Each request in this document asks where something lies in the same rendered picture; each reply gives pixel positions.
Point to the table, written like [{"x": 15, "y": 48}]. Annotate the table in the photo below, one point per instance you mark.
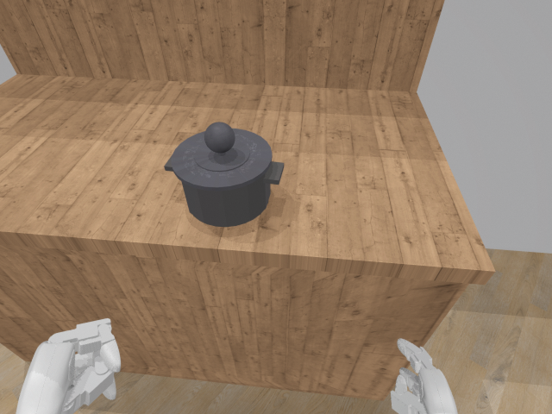
[{"x": 366, "y": 239}]

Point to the robot left hand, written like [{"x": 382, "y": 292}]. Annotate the robot left hand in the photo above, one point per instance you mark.
[{"x": 55, "y": 367}]

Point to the pot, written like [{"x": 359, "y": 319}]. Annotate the pot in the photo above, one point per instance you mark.
[{"x": 232, "y": 207}]

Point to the lid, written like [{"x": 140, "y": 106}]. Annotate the lid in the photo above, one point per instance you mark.
[{"x": 199, "y": 167}]

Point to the knob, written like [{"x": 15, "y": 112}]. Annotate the knob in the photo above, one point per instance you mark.
[{"x": 219, "y": 137}]

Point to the robot right hand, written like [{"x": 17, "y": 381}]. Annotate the robot right hand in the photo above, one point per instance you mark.
[{"x": 430, "y": 390}]

